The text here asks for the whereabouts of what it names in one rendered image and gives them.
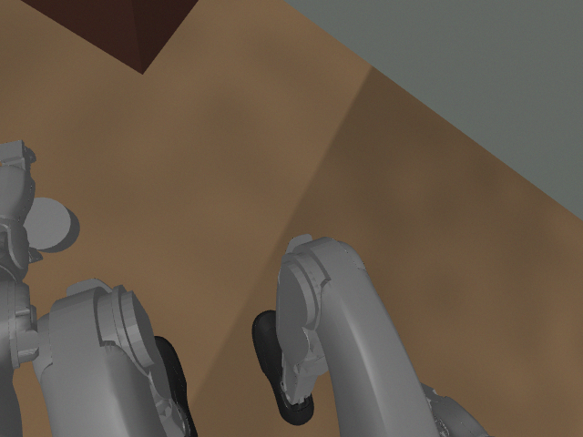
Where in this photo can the left robot arm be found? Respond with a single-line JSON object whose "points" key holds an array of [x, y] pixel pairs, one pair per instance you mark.
{"points": [[18, 322]]}

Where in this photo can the left robot foot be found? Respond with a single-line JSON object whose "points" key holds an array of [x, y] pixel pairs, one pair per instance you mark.
{"points": [[177, 383]]}

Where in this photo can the left robot hand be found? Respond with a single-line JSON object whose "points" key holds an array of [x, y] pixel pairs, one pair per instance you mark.
{"points": [[17, 188]]}

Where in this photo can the right robot hand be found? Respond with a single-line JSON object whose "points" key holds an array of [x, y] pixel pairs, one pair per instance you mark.
{"points": [[451, 419]]}

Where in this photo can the tin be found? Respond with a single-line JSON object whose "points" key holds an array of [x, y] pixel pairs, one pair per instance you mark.
{"points": [[50, 226]]}

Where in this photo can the right robot foot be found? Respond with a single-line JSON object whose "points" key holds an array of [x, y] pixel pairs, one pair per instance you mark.
{"points": [[269, 353]]}

